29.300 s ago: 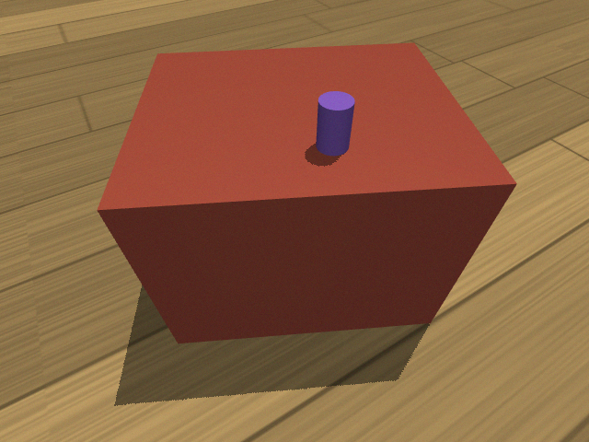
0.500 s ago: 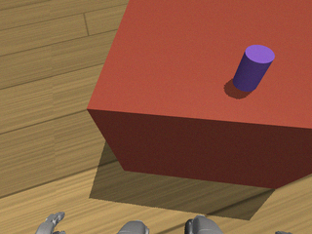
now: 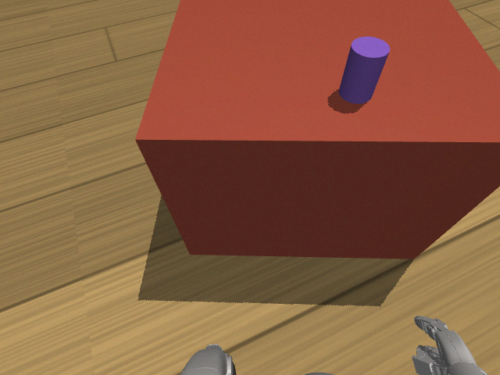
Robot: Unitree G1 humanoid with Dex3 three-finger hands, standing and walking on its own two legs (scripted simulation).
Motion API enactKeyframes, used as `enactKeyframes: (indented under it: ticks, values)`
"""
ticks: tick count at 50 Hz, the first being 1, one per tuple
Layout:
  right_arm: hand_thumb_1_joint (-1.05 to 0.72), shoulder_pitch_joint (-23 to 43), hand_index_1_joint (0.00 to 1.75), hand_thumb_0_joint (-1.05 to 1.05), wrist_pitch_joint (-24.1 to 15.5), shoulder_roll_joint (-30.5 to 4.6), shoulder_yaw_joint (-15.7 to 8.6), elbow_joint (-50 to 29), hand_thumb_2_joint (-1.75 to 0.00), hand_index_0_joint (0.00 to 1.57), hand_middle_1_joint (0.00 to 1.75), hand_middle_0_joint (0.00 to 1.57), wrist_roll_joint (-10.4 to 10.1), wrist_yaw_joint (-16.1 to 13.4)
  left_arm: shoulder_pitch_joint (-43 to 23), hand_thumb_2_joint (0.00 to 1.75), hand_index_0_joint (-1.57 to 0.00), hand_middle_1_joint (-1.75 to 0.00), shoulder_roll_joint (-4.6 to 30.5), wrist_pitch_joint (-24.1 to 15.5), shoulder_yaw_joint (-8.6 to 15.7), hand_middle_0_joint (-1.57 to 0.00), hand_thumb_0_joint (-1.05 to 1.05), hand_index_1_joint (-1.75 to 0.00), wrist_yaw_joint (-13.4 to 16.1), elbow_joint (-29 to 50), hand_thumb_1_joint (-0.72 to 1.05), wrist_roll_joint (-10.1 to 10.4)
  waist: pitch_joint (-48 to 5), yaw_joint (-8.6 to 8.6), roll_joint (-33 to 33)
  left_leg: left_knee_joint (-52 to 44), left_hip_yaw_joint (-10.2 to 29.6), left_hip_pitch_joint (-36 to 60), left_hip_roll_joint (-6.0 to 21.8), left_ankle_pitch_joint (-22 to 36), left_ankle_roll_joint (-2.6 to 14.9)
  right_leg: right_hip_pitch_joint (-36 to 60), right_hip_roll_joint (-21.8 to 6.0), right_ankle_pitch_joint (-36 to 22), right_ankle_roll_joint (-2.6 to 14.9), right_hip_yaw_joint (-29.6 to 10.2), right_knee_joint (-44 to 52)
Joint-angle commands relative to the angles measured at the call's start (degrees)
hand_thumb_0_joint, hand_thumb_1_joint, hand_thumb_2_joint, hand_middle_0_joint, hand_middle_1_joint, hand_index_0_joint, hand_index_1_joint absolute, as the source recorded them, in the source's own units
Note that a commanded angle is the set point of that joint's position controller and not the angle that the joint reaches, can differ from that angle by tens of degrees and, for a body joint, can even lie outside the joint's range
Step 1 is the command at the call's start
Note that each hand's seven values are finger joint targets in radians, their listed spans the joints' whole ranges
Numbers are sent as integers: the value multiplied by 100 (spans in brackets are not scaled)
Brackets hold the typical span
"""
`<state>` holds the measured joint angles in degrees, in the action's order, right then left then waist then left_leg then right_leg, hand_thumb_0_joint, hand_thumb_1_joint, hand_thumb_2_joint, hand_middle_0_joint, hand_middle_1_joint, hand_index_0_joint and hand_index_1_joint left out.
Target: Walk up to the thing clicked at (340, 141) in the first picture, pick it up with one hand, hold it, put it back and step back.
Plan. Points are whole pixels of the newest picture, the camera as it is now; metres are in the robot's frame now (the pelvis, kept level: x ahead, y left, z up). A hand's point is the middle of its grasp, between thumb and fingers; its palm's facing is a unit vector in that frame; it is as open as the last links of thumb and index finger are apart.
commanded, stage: step back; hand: right
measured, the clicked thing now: (362, 71) +0.75 -0.24 +0.01
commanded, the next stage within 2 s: none
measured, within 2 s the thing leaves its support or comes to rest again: neither
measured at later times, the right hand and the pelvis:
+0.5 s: hand out of the picture -0.05 -0.24 -0.12, palm faces -0.06 +0.91 -0.42, open 7.4 cm; pelvis -0.15 +0.02 +0.01, yaw +0 degrees
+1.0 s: hand out of the picture -0.21 -0.27 -0.15, palm faces -0.11 +0.92 -0.38, open 7.4 cm; pelvis -0.31 -0.01 +0.00, yaw +3 degrees
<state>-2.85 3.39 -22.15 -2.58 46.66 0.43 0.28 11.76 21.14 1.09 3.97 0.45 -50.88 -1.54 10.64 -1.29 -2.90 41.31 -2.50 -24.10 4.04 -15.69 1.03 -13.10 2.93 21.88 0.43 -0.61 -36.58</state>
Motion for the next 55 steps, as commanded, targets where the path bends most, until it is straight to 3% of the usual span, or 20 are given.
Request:
enactKeyframes:
  ticks: [1, 4, 9, 13, 14, 15, 16, 17, 20, 27, 32, 34, 35, 38, 45, 49, 50, 51, 52, 55]
  values:
    - [-90, 60, 30, 0, 6, -1170, -394, -389, -90, 20, 30, 20, -17, -169, 2, 90, -20, -30, 2060, -204, 555, -20, 0, -30, 83, 733, 90, -87, -771, -152, 1398, 2624, 1320, -271, -725, -2016, -143, -843, -2715, -2199, 1821, -3199, 1791]
    - [-90, -538, 30, 0, -98, -1129, -364, -215, -90, 20, 30, 20, -140, -192, -591, 90, -20, -30, 1572, -174, 466, -20, 0, -30, 162, 934, 90, -56, -1138, 230, 907, 3040, 1294, -287, -1024, -1372, -120, -226, -1808, -3548, 1292, -1353, 970]
    - [-90, -480, 30, 0, -162, -998, -281, -305, -90, 20, 30, 20, -2, -202, -105, 90, -20, -30, 1421, -58, 409, -20, 0, -30, 224, 962, 90, -96, -1182, -174, 1305, 1001, 786, -391, -643, -1563, -210, 880, -1693, -3877, 1164, -1184, 562]
    - [-90, -1166, 30, 0, -241, -989, -363, 13, -90, 20, 30, 20, 65, -155, -429, 90, -20, -30, 1496, 68, 351, -20, 0, -30, 149, 1060, 90, 47, -1464, 152, 1289, -1439, 122, 939, -606, -26, -53, 383, -1422, -3098, 825, -959, -29]
    - [-90, -1150, 30, 0, -277, -1180, -436, 22, -90, 20, 30, 20, 118, -160, -377, 90, -20, -30, 1358, 102, 287, -20, 0, -30, 131, 1100, 90, 63, -1508, 155, 898, -1723, 762, 1288, -270, 603, 89, -146, -1142, -2382, 547, -916, -368]
    - [-90, -1069, 30, 0, -293, -1697, -560, -50, -90, 20, 30, 20, 241, -161, -266, 90, -20, -30, 1068, 126, 216, -20, 0, -30, 119, 1145, 90, 102, -1461, 124, -308, -1929, 2459, 1667, 975, 1483, 595, -1279, -302, -757, 196, -611, -1407]
    - [-90, -832, 30, 0, -276, -2235, -610, -152, -90, 20, 30, 20, 158, -97, -680, 90, -20, -30, 1228, 138, 322, -20, 0, -30, 209, 1150, 90, 98, -1365, 400, -1068, -2279, 3446, 738, 1889, 2024, 1504, -1220, 310, 1670, 60, -598, -2520]
    - [-90, -736, 30, 0, -310, -2124, -641, -108, -90, 20, 30, 20, 172, -112, -792, 90, -20, -30, 1317, 155, 379, -20, 0, -30, 243, 1050, 90, 33, -1213, 398, -735, -2328, 3563, 429, 1980, 1800, 1705, -1163, 326, 1611, 81, -1182, -3356]
    - [-90, -138, 30, 0, -330, -1473, -408, -212, -90, 20, 30, 20, 178, -202, -135, 90, -20, -30, 1272, 158, 381, -20, 0, -30, 168, 748, 90, 134, -975, -135, -401, -1805, 1868, 791, 1127, 2122, 1177, -1557, 259, 753, 35, -1152, -3848]
    - [-90, -704, 30, 0, -279, -1497, -449, -268, -90, 20, 30, 20, 177, -189, -223, 90, -20, -30, 1143, 112, 330, -20, 0, -30, 9, 761, 90, 22, -1358, 310, -773, -1593, 1669, 1918, 1091, 2076, 1345, -1184, 4, 852, -257, -465, -1699]
    - [-90, -283, 30, 0, -99, -1568, -409, -344, -90, 20, 30, 20, 96, -164, 757, 90, -20, -30, 1072, 51, 347, -20, 0, -30, -24, 238, 90, -20, -1805, -99, -913, -1028, 1217, 1043, 759, 1429, 738, 550, -192, -520, 112, 122, 1308]
    - [-90, -250, 30, 0, -140, -906, -224, -564, -90, 20, 30, 20, -2, -175, 517, 90, -20, -30, 2013, 21, 604, -20, 0, -30, -29, 464, 90, -120, -1142, -129, 1462, 443, 650, -1091, -803, -1191, -28, 544, -1850, -522, 802, -2475, 1733]
    - [-90, -20, 30, 0, -117, -1093, -336, -514, -90, 20, 30, 20, 46, -287, 111, 90, -20, -30, 2353, 30, 643, -20, 0, -30, -1, 625, 90, -137, -852, -374, 1774, 1831, 1006, -678, -796, -2050, -185, -916, -2833, -680, 1694, -3264, 2097]
    - [-90, -600, 30, 0, -164, -1135, -301, -156, -90, 20, 30, 20, -57, -270, -819, 90, -20, -30, 1532, -47, 406, -20, 0, -30, 76, 824, 90, -89, -781, 299, 797, 2658, 1240, -376, -1034, -1266, -107, -748, -1696, -2750, 1131, -1184, 1150]
    - [-90, -531, 30, 0, -260, -881, -203, -280, -90, 20, 30, 20, 85, -254, 49, 90, -20, -30, 1443, 42, 398, -20, 0, -30, 197, 877, 90, -86, -1250, -235, 1360, 434, 522, -417, -618, -1488, -173, 1154, -1756, -4244, 1109, -1105, 368]
    - [-90, -1208, 30, 0, -314, -1035, -351, 113, -90, 20, 30, 20, 129, -217, -278, 90, -20, -30, 1356, 124, 277, -20, 0, -30, 133, 951, 90, 19, -1653, 74, 1008, -1863, 426, 1319, -404, 599, 82, 248, -1529, -2848, 611, -948, -249]
    - [-90, -1092, 30, 0, -320, -1370, -437, 85, -90, 20, 30, 20, 197, -222, -126, 90, -20, -30, 1123, 127, 209, -20, 0, -30, 107, 943, 90, 26, -1595, -12, 225, -2013, 1757, 1843, 518, 902, 458, -831, -1079, -1475, 344, -738, -696]
    - [-90, -634, 30, 0, -291, -2036, -501, -58, -90, 20, 30, 20, 101, -153, -412, 90, -20, -30, 1141, 117, 200, -20, 0, -30, 128, 999, 90, 104, -1471, 67, -1000, -2177, 2848, 1043, 1636, 1388, 1343, -950, -148, 955, 64, 220, -1565]
    - [-90, -553, 30, 0, -312, -2097, -541, -85, -90, 20, 30, 20, 148, -152, -649, 90, -20, -30, 1322, 142, 323, -20, 0, -30, 155, 879, 90, 33, -1218, 278, -884, -2326, 3287, 266, 2016, 1235, 1757, -733, -210, 1503, 22, -403, -2685]
    - [-90, -232, 30, 0, -374, -1491, -343, -51, -90, 20, 30, 20, 169, -219, -251, 90, -20, -30, 1170, 151, 305, -20, 0, -30, 70, 570, 90, 117, -1110, -99, -244, -1916, 1746, 383, 1107, 1407, 1194, -841, 2, 810, 136, -778, -3126]
